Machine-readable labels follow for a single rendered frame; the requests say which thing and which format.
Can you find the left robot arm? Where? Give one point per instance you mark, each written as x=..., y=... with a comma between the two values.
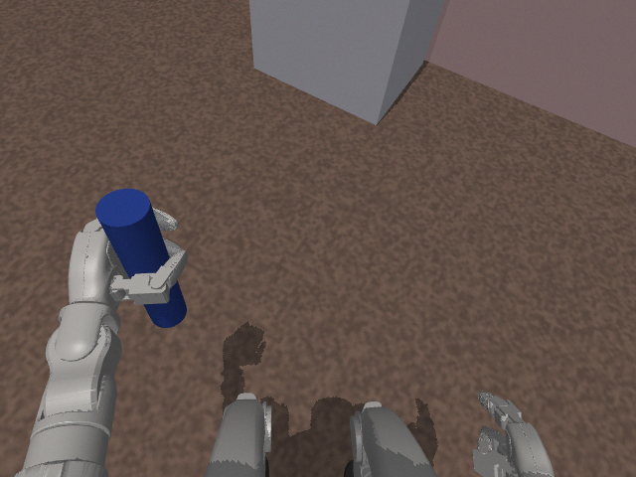
x=75, y=417

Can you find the right robot hand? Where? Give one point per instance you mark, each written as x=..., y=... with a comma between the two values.
x=519, y=453

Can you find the left robot hand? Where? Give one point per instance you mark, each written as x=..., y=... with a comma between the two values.
x=96, y=273

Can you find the can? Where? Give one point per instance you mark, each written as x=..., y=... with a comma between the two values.
x=127, y=217

